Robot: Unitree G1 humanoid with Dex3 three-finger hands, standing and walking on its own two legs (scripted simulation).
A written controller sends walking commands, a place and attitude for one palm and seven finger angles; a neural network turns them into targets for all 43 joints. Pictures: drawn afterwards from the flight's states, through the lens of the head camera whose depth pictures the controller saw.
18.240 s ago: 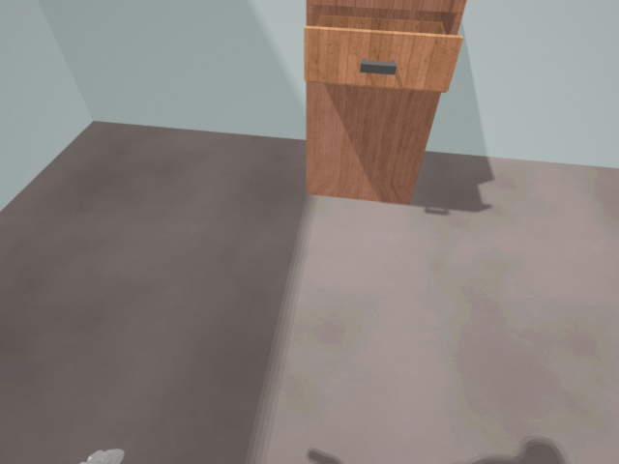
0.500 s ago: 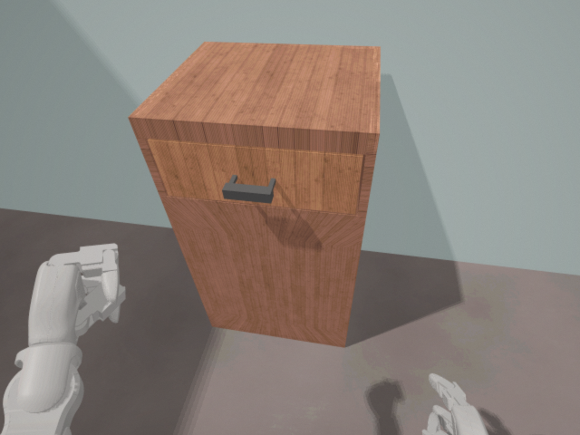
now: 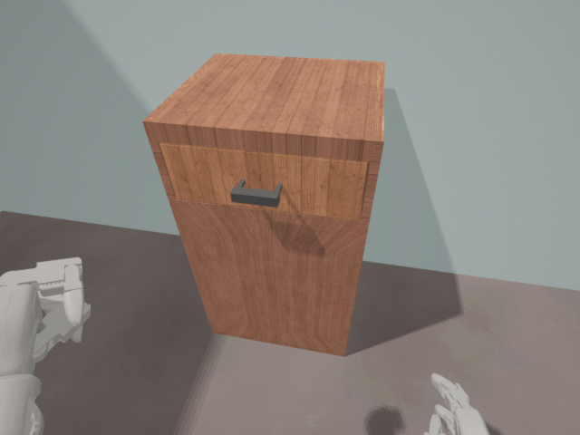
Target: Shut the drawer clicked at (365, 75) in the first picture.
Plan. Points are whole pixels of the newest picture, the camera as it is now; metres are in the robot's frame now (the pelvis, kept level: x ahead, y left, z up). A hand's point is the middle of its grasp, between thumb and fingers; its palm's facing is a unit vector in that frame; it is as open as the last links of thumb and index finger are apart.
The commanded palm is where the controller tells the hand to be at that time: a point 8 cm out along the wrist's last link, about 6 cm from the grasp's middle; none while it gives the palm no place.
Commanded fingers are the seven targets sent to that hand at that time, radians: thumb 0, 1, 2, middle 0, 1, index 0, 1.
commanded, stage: step back with the hand held close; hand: left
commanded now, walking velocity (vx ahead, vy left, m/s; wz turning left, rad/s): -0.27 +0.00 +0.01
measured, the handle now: (257, 191) +0.61 +0.16 -0.01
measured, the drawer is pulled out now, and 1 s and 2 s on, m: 0.00 0.00 0.00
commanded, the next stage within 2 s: stop stepping back and stand still in 1.50 s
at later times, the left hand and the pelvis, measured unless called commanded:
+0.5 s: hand (60, 341) +0.14 +0.25 +0.17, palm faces +0.39 -0.78 -0.50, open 3.2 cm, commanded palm +0.08 +0.29 +0.18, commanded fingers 0.00 0.90 0.90 -1.40 -1.60 -1.40 -1.60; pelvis -0.05 +0.01 -0.01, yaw -2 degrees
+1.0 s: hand (42, 381) +0.11 +0.24 +0.17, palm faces +0.44 -0.74 -0.51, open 3.2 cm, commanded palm +0.04 +0.28 +0.18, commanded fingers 0.00 0.90 0.90 -1.40 -1.60 -1.40 -1.60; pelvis -0.09 +0.00 -0.03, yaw +0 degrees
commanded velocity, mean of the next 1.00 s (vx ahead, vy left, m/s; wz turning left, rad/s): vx -0.30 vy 0.00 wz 0.03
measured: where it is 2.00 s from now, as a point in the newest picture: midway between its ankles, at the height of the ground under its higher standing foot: outside the picture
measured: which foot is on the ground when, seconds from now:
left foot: down 0.00-1.00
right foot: down 0.00-1.00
